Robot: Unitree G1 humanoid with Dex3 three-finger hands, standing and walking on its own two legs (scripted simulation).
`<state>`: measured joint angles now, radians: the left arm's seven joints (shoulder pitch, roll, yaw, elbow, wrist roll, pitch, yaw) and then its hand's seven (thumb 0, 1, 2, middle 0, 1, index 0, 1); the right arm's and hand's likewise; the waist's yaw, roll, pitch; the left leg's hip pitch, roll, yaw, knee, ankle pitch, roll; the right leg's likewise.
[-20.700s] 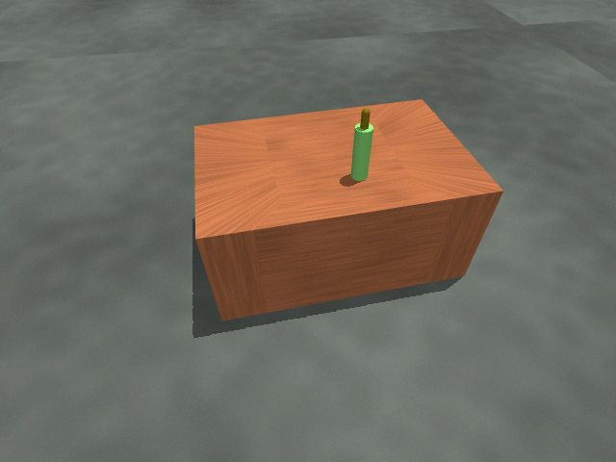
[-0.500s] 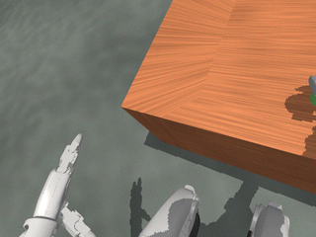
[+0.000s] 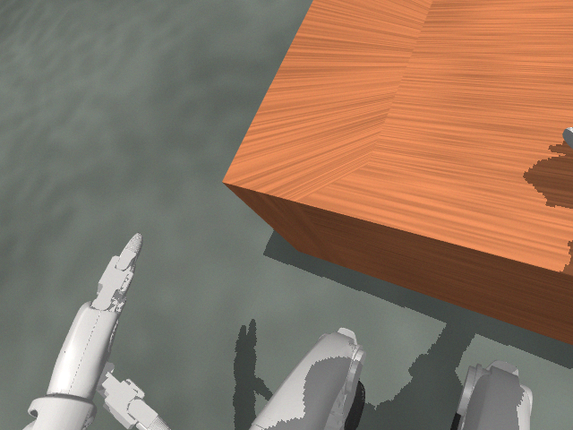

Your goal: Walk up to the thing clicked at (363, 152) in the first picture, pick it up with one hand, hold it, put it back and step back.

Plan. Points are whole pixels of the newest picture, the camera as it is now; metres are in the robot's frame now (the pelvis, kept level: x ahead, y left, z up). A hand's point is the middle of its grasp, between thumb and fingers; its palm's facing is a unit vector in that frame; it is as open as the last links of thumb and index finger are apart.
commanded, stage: open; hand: right
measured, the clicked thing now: out of the picture +0.55 -0.23 +0.01
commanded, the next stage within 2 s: withdraw in 0.20 s
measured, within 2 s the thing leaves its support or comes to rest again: neither
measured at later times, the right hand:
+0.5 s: hand out of the picture +0.56 -0.23 -0.02, palm faces +0.23 +0.97 +0.00, open 13.3 cm
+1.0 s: hand out of the picture +0.56 -0.36 +0.11, palm faces +0.42 +0.89 -0.17, open 16.6 cm
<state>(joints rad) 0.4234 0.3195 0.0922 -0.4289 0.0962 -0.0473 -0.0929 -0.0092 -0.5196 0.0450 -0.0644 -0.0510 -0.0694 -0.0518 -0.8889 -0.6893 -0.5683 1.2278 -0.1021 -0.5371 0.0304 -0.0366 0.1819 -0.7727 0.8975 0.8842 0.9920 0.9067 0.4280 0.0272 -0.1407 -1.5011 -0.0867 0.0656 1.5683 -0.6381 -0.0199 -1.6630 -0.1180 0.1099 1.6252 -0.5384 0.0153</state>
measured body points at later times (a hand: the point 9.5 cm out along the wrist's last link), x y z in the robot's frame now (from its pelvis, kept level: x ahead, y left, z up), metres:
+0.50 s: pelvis +0.01 +0.00 +0.00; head +0.21 -0.10 +0.39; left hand +0.19 +0.25 +0.12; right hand +0.54 -0.28 -0.02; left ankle +0.05 +0.13 -0.53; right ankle +0.08 -0.13 -0.53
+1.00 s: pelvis +0.03 -0.02 +0.08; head +0.19 -0.10 +0.50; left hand +0.20 +0.24 +0.12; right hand +0.53 -0.41 +0.13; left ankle +0.05 +0.13 -0.53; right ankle +0.08 -0.13 -0.53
